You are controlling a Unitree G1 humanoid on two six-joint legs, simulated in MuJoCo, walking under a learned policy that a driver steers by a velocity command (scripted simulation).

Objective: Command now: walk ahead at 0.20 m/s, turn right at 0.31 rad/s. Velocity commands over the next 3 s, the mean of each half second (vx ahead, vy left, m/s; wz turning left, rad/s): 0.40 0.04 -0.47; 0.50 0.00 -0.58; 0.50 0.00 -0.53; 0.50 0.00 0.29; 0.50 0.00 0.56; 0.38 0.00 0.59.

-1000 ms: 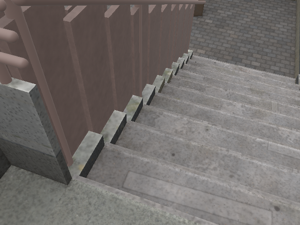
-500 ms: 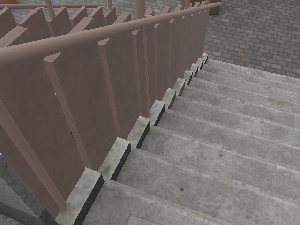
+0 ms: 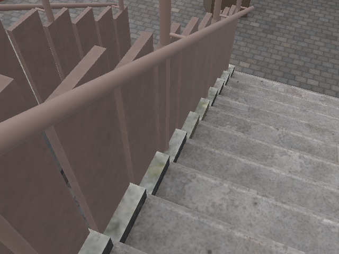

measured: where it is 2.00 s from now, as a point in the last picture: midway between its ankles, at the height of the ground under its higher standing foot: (263, 222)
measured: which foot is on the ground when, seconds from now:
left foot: down 0.00-0.44, up 0.46-0.96, down 0.98-1.00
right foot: up 0.00-0.42, down 0.44-1.00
